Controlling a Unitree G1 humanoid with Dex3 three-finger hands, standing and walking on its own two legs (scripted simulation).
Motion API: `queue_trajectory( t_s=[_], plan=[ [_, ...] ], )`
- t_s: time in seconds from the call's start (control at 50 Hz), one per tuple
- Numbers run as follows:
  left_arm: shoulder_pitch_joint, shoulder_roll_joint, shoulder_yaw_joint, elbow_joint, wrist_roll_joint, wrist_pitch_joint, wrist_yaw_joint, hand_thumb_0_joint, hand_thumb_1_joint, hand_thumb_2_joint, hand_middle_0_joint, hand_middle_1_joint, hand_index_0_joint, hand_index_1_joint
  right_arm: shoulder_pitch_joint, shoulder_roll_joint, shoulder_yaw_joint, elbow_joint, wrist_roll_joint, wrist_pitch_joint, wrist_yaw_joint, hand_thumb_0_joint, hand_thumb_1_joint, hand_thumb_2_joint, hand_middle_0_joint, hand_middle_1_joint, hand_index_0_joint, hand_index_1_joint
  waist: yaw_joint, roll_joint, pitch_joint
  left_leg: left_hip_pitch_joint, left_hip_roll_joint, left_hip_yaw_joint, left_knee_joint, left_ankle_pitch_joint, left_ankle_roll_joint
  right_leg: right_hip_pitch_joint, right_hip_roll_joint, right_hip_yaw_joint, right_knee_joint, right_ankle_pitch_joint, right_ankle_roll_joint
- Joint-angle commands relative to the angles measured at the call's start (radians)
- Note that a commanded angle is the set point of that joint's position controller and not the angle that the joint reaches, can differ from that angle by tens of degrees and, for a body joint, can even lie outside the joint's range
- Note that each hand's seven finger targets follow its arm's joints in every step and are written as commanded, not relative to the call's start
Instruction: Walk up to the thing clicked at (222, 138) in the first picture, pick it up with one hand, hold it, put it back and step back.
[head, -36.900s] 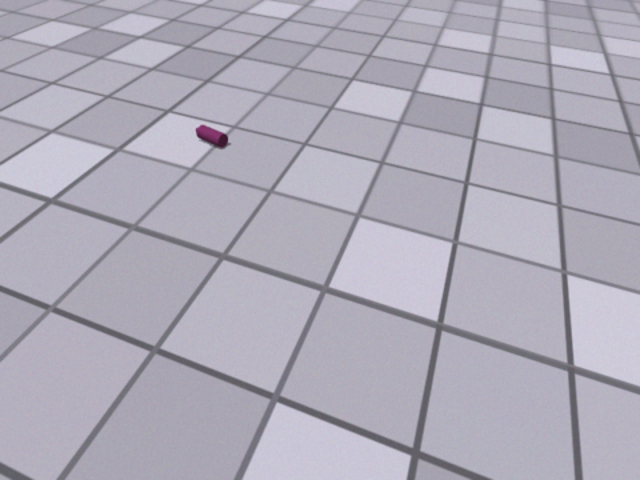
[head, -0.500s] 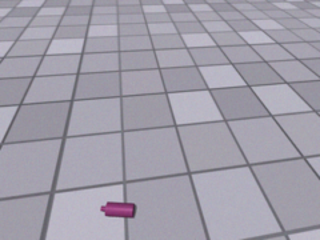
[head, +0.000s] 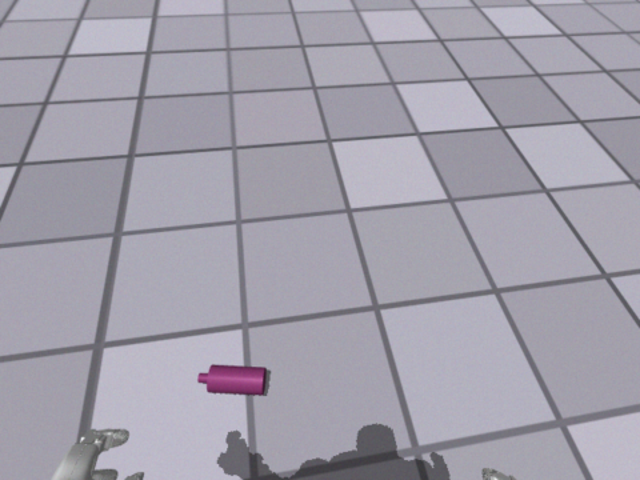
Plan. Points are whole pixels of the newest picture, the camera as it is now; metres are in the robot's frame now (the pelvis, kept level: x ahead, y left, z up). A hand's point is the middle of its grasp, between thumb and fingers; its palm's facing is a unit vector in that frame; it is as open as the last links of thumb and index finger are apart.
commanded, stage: rise first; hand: left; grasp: from above
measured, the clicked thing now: (231, 379) +0.48 +0.22 -0.72
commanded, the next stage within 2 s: none
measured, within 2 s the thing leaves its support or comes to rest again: neither
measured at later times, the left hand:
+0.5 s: hand out of the picture +0.15 +0.27 -0.27, palm faces -0.33 -0.77 -0.54, open 14.3 cm
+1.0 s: hand (182, 420) +0.31 +0.27 -0.44, palm faces -0.53 -0.29 -0.80, open 13.8 cm
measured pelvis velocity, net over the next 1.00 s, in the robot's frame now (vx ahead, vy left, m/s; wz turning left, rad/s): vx -0.09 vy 0.02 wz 0.02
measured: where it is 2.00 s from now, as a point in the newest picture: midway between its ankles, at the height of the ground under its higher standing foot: outside the picture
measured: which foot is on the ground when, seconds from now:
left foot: down 0.00-1.00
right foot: down 0.00-1.00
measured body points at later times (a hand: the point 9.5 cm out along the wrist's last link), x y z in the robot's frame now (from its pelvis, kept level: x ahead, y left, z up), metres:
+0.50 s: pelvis -0.02 +0.02 -0.11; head +0.10 +0.04 +0.32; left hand +0.17 +0.31 -0.23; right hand +0.18 -0.23 -0.20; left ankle -0.02 +0.15 -0.72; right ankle +0.03 -0.12 -0.72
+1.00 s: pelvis -0.09 +0.02 -0.30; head +0.12 +0.03 +0.10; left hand +0.33 +0.28 -0.39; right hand +0.02 -0.27 -0.43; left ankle -0.02 +0.15 -0.72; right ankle +0.03 -0.12 -0.72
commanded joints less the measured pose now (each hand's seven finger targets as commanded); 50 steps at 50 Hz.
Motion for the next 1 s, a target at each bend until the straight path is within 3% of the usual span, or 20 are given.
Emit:
queue_trajectory(
  t_s=[0.0, 0.06, 0.16, 0.26, 0.34, 0.38, 0.44, 0.48, 0.54, 0.56, 0.64, 0.66, 0.68, 0.76, 0.78, 0.84, 0.88, 0.9, 0.94, 0.98],
  plan=[
    [0.019, 0.17, 0.024, -0.13, 0.044, 0.075, 0.045, 0.0, -0.343, 0.962, -0.092, -1.051, -0.1, -1.042, -0.035, -0.162, -0.055, -0.182, 0.003, -0.041, -0.005, 0.0, -0.927, -0.906, 0.201, 0.3, 0.2, 0.3, 0.025, -0.013, -0.183, -0.094, -0.056, 0.051, 0.003, 0.167, 0.037, 0.126, 0.007, -0.03, -0.02, 0.095, -0.008],
    [0.069, 0.116, -0.003, -0.183, 0.044, 0.108, 0.049, 0.0, -0.534, 0.957, -0.085, -1.086, -0.093, -1.076, -0.028, -0.158, -0.057, -0.222, 0.002, -0.056, 0.006, 0.0, -0.912, -0.903, 0.201, 0.3, 0.2, 0.3, 0.019, -0.039, -0.168, -0.164, -0.047, 0.039, 0.055, 0.093, 0.037, 0.031, 0.017, -0.044, 0.038, 0.004, -0.012],
    [0.033, 0.139, 0.014, -0.392, 0.103, 0.08, 0.061, 0.0, -0.595, 0.987, -0.087, -1.071, -0.082, -1.075, -0.007, -0.141, -0.067, -0.266, -0.006, -0.094, 0.011, 0.0, -0.92, -0.906, 0.201, 0.3, 0.2, 0.3, 0.01, 0.014, -0.291, -0.25, -0.046, 0.036, 0.21, 0.107, 0.036, -0.087, 0.007, -0.032, 0.2, 0.025, -0.013],
    [0.207, 0.12, 0.001, -0.536, 0.168, 0.092, 0.08, 0.0, -0.611, 1.004, -0.087, -1.059, -0.075, -1.071, -0.006, -0.14, -0.072, -0.309, -0.01, -0.108, 0.009, 0.0, -0.93, -0.908, 0.201, 0.3, 0.2, 0.3, 0.018, 0.078, -0.344, -0.281, -0.03, 0.016, 0.277, 0.169, 0.019, -0.171, 0.01, -0.038, 0.31, 0.05, -0.023],
    [0.048, 0.119, -0.032, -0.515, 0.237, 0.103, 0.095, 0.0, -0.611, 0.984, -0.09, -1.057, -0.083, -1.063, -0.014, -0.147, -0.07, -0.308, -0.016, -0.119, 0.01, 0.0, -0.947, -0.913, 0.201, 0.3, 0.2, 0.3, -0.046, 0.042, -0.304, -0.411, -0.018, -0.011, 0.383, 0.12, 0.026, -0.324, 0.007, -0.039, 0.405, 0.014, -0.023],
    [-0.012, 0.128, -0.025, -0.442, 0.281, 0.081, 0.104, 0.0, -0.611, 0.985, -0.085, -1.05, -0.077, -1.057, -0.031, -0.146, -0.067, -0.307, -0.024, -0.133, 0.015, 0.0, -0.946, -0.913, 0.2, 0.3, 0.2, 0.3, -0.047, 0.041, -0.3, -0.539, -0.022, -0.01, 0.485, 0.067, 0.031, -0.447, 0.001, -0.038, 0.503, -0.029, -0.024],
    [-0.085, 0.136, -0.039, -0.422, 0.36, 0.016, 0.124, 0.0, -0.582, 0.987, -0.07, -1.045, -0.065, -1.049, -0.037, -0.16, -0.072, -0.318, -0.032, -0.154, 0.03, 0.0, -0.91, -0.902, 0.201, 0.3, 0.2, 0.3, -0.036, 0.082, -0.412, -0.644, -0.037, -0.006, 0.607, 0.011, 0.025, -0.591, -0.006, -0.037, 0.647, -0.082, -0.027],
    [-0.104, 0.121, -0.085, -0.493, 0.402, -0.026, 0.138, 0.0, -0.537, 0.969, -0.061, -1.07, -0.067, -1.063, -0.041, -0.167, -0.074, -0.327, -0.027, -0.164, 0.037, 0.0, -0.878, -0.893, 0.201, 0.3, 0.2, 0.3, -0.029, 0.121, -0.548, -0.639, -0.048, -0.003, 0.666, 0.047, 0.018, -0.62, -0.01, -0.035, 0.713, -0.049, -0.028],
    [-0.105, 0.161, -0.082, -0.485, 0.457, -0.037, 0.174, 0.0, -0.515, 0.953, -0.067, -1.094, -0.081, -1.079, -0.038, -0.186, -0.081, -0.318, -0.016, -0.16, 0.041, 0.0, -0.876, -0.893, 0.2, 0.3, 0.2, 0.3, -0.035, 0.124, -0.634, -0.687, -0.052, -0.006, 0.748, 0.118, 0.017, -0.68, -0.011, -0.032, 0.803, 0.019, -0.032],
    [-0.175, 0.217, -0.043, -0.51, 0.474, -0.035, 0.192, 0.0, -0.504, 0.949, -0.068, -1.096, -0.083, -1.079, -0.027, -0.194, -0.087, -0.308, -0.013, -0.154, 0.04, 0.0, -0.874, -0.892, 0.201, 0.3, 0.2, 0.3, -0.031, 0.128, -0.681, -0.702, -0.056, -0.003, 0.776, 0.128, 0.021, -0.681, -0.012, -0.028, 0.825, 0.036, -0.032],
    [-0.325, 0.295, 0.001, -0.388, 0.554, -0.007, 0.225, 0.0, -0.569, 0.957, -0.085, -1.106, -0.098, -1.092, -0.015, -0.202, -0.09, -0.263, -0.009, -0.124, 0.043, 0.0, -0.938, -0.91, 0.201, 0.3, 0.2, 0.3, -0.032, 0.094, -0.705, -0.861, -0.066, 0.006, 0.873, 0.12, 0.033, -0.727, -0.021, -0.02, 0.902, 0.061, -0.035],
    [-0.362, 0.271, -0.03, -0.354, 0.573, -0.004, 0.221, 0.0, -0.562, 0.954, -0.084, -1.112, -0.099, -1.096, -0.012, -0.194, -0.089, -0.26, -0.008, -0.12, 0.046, 0.0, -0.939, -0.909, 0.201, 0.299, 0.2, 0.299, -0.048, 0.083, -0.723, -0.898, -0.07, 0.016, 0.898, 0.11, 0.04, -0.722, -0.019, -0.017, 0.915, 0.063, -0.032],
    [-0.416, 0.299, -0.019, -0.352, 0.589, -0.004, 0.221, 0.0, -0.558, 0.953, -0.084, -1.108, -0.098, -1.093, -0.001, -0.196, -0.092, -0.256, -0.01, -0.116, 0.049, 0.0, -0.936, -0.909, 0.201, 0.299, 0.2, 0.299, -0.045, 0.055, -0.756, -0.94, -0.076, 0.027, 0.926, 0.077, 0.047, -0.704, -0.02, -0.011, 0.915, 0.053, -0.028],
    [-0.61, 0.362, -0.025, -0.25, 0.637, -0.042, 0.198, 0.0, -0.53, 0.95, -0.083, -1.103, -0.102, -1.085, 0.008, -0.195, -0.102, -0.231, -0.02, -0.104, 0.057, 0.0, -0.925, -0.906, 0.201, 0.299, 0.2, 0.299, -0.066, 0.008, -0.783, -1.102, -0.087, 0.047, 1.014, -0.086, 0.06, -0.739, -0.02, 0.003, 0.946, -0.094, -0.02],
    [-0.622, 0.32, -0.057, -0.161, 0.652, -0.052, 0.185, 0.0, -0.536, 0.955, -0.089, -1.094, -0.105, -1.077, 0.01, -0.193, -0.101, -0.222, -0.021, -0.102, 0.059, 0.0, -0.932, -0.908, 0.201, 0.299, 0.2, 0.299, -0.092, -0.026, -0.749, -1.152, -0.087, 0.049, 1.041, -0.119, 0.064, -0.771, -0.02, 0.002, 0.956, -0.125, -0.018],
    [-0.774, 0.404, -0.056, -0.109, 0.703, -0.111, 0.169, 0.0, -0.493, 0.97, -0.076, -1.086, -0.093, -1.069, 0.028, -0.199, -0.1, -0.205, -0.028, -0.098, 0.062, 0.0, -0.884, -0.897, 0.2, 0.3, 0.2, 0.3, -0.091, -0.019, -0.745, -1.249, -0.094, 0.058, 1.094, -0.206, 0.068, -0.834, -0.017, 0.007, 0.984, -0.251, -0.017],
    [-0.82, 0.4, -0.072, -0.045, 0.733, -0.145, 0.165, 0.0, -0.488, 0.982, -0.062, -1.101, -0.082, -1.082, 0.034, -0.199, -0.094, -0.202, -0.033, -0.092, 0.068, 0.0, -0.872, -0.894, 0.2, 0.3, 0.2, 0.3, -0.103, -0.018, -0.722, -1.292, -0.097, 0.057, 1.118, -0.25, 0.069, -0.883, -0.016, -0.002, 1.004, -0.321, -0.018],
    [-0.844, 0.4, -0.074, -0.025, 0.748, -0.163, 0.167, 0.0, -0.489, 0.985, -0.067, -1.09, -0.084, -1.073, 0.039, -0.201, -0.092, -0.198, -0.035, -0.088, 0.07, 0.0, -0.875, -0.895, 0.2, 0.3, 0.2, 0.3, -0.106, -0.014, -0.73, -1.298, -0.097, 0.056, 1.128, -0.256, 0.07, -0.898, -0.015, -0.008, 1.016, -0.33, -0.018],
    [-0.902, 0.479, -0.046, 0.0, 0.791, -0.2, 0.184, 0.0, -0.468, 0.99, -0.053, -1.085, -0.073, -1.066, 0.049, -0.212, -0.086, -0.188, -0.039, -0.081, 0.073, 0.0, -0.854, -0.889, 0.2, 0.3, 0.2, 0.3, -0.101, 0.016, -0.75, -1.311, -0.099, 0.056, 1.153, -0.265, 0.068, -0.937, -0.017, -0.015, 1.051, -0.344, -0.019],
    [-0.959, 0.483, -0.051, 0.023, 0.829, -0.231, 0.205, 0.0, -0.467, 0.997, -0.046, -1.081, -0.066, -1.061, 0.061, -0.217, -0.079, -0.175, -0.046, -0.071, 0.077, 0.0, -0.849, -0.888, 0.2, 0.3, 0.2, 0.3, -0.11, 0.058, -0.773, -1.293, -0.098, 0.045, 1.172, -0.253, 0.063, -0.989, -0.02, -0.033, 1.095, -0.315, -0.021]
  ],
)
